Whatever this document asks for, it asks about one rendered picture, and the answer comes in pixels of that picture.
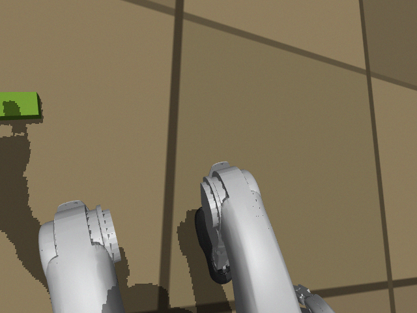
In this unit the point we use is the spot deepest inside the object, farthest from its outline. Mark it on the right robot foot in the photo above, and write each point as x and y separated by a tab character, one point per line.
219	276

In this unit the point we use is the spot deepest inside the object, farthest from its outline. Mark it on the small box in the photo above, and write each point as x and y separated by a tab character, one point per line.
19	105

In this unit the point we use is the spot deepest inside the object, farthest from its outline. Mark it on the right robot hand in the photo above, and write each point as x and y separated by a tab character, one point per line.
313	303

